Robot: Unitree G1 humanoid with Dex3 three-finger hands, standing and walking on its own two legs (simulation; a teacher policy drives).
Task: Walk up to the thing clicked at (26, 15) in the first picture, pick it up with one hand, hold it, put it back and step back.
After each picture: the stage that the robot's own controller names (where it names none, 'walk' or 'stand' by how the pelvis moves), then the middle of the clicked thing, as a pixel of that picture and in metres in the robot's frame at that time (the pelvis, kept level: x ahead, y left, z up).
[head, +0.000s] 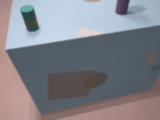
stand; (30, 18) +0.72 +0.31 +0.04
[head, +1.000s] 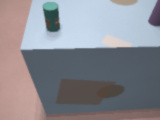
walk; (51, 17) +0.65 +0.17 +0.06
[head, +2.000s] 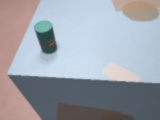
stand; (46, 37) +0.51 +0.19 +0.07
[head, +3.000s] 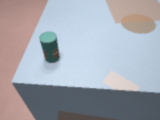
stand; (50, 47) +0.50 +0.17 +0.04
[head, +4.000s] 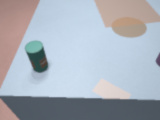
stand; (37, 57) +0.46 +0.21 +0.04
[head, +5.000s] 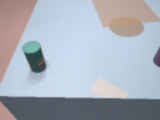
stand; (35, 57) +0.46 +0.22 +0.04
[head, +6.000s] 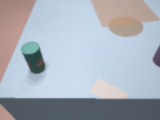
stand; (34, 58) +0.45 +0.23 +0.04
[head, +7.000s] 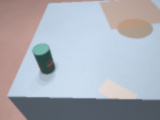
rise first; (44, 59) +0.45 +0.22 +0.04
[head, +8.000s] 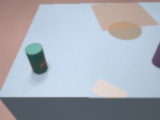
go down; (37, 59) +0.47 +0.22 +0.05
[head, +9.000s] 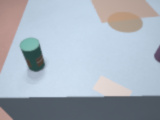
go down; (33, 55) +0.45 +0.21 +0.05
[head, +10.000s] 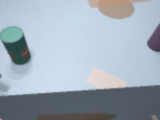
close in; (16, 46) +0.45 +0.22 +0.07
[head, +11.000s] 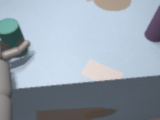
close; (13, 39) +0.47 +0.22 +0.09
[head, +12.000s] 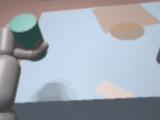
lift; (30, 39) +0.35 +0.16 +0.26
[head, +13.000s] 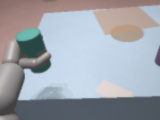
hold; (34, 51) +0.34 +0.17 +0.22
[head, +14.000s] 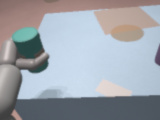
hold; (32, 51) +0.33 +0.17 +0.23
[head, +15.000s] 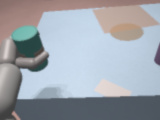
hold; (31, 49) +0.34 +0.17 +0.23
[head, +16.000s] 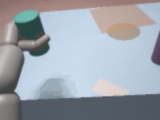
crouch; (33, 34) +0.38 +0.16 +0.25
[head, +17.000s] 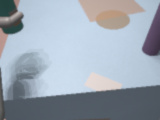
lower; (5, 11) +0.48 +0.22 +0.24
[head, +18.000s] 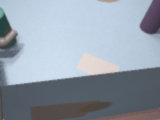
lower; out of the picture +0.49 +0.23 +0.11
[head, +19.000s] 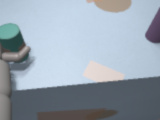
lower; (14, 44) +0.45 +0.22 +0.09
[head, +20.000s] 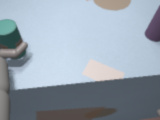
lower; (11, 40) +0.46 +0.22 +0.09
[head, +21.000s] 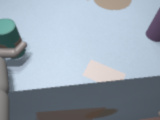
lower; (10, 39) +0.47 +0.22 +0.09
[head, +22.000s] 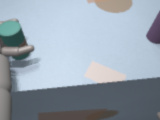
open; (15, 41) +0.46 +0.22 +0.09
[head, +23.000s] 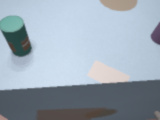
sink last; (17, 37) +0.46 +0.21 +0.09
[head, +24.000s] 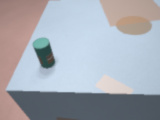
sink last; (44, 53) +0.48 +0.22 +0.05
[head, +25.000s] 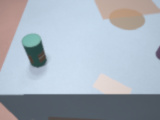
stand; (35, 51) +0.45 +0.21 +0.05
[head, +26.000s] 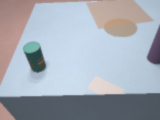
stand; (35, 57) +0.48 +0.23 +0.04
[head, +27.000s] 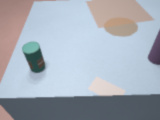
stand; (34, 57) +0.47 +0.23 +0.04
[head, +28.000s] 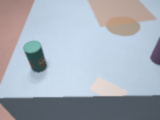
stand; (35, 57) +0.46 +0.22 +0.04
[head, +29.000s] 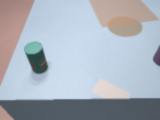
stand; (36, 58) +0.45 +0.21 +0.04
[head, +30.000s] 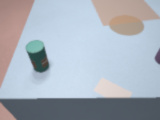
stand; (38, 56) +0.46 +0.21 +0.04
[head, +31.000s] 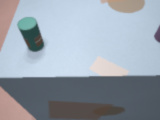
walk; (31, 35) +0.50 +0.22 +0.06
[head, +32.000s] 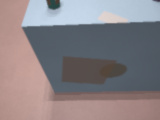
walk; out of the picture +0.77 +0.20 +0.06
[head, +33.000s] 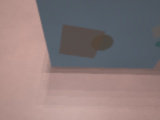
stand; out of the picture +1.10 +0.19 +0.06
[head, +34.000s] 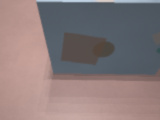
stand; out of the picture +1.08 +0.19 +0.05
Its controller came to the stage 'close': yes
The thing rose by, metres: 0.22
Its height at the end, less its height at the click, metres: +0.00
